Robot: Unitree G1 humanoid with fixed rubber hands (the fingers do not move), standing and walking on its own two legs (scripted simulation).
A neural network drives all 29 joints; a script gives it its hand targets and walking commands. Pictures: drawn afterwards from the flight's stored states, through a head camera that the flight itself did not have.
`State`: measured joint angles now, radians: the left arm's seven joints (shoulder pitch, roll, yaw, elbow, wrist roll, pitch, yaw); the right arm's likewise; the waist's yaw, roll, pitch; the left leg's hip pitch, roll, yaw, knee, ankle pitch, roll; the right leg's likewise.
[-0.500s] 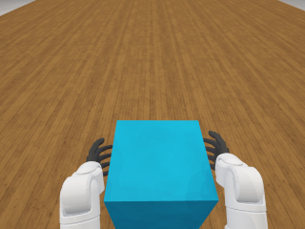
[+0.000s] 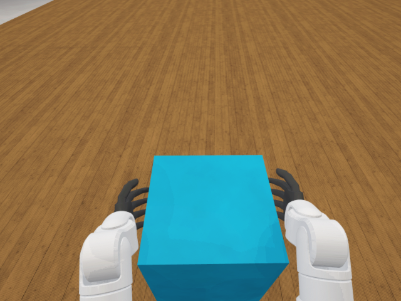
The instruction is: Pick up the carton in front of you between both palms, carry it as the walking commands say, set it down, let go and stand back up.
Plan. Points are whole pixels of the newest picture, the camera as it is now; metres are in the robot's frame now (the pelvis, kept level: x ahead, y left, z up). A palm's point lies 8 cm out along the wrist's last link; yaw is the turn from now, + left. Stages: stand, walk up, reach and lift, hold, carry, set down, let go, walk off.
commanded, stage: carry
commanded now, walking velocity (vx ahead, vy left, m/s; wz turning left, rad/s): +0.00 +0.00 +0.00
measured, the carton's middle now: (208, 232) +0.27 +0.00 +0.02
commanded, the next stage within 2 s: hold in 1.24 s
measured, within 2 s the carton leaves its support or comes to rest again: neither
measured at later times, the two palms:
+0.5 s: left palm (125, 234) +0.25 +0.16 +0.06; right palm (288, 224) +0.25 -0.14 +0.07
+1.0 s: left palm (130, 246) +0.24 +0.15 +0.03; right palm (288, 238) +0.24 -0.15 +0.04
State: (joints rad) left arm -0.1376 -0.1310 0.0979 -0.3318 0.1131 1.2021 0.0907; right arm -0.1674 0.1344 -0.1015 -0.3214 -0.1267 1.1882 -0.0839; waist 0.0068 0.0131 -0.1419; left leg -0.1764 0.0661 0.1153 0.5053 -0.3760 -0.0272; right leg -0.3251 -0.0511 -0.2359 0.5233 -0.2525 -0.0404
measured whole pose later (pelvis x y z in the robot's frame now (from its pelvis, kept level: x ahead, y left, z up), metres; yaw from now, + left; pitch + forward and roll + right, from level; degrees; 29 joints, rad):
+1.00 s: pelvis -0.05 +0.01 +0.00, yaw +0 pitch +2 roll +0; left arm -0.23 -0.15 0.19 0.25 0.26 0.70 0.02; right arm -0.25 0.15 -0.21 0.24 -0.27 0.68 -0.02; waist 0.00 0.00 -0.10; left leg -0.22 0.04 0.13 0.52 -0.33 0.00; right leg -0.35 -0.07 -0.22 0.50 -0.18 -0.05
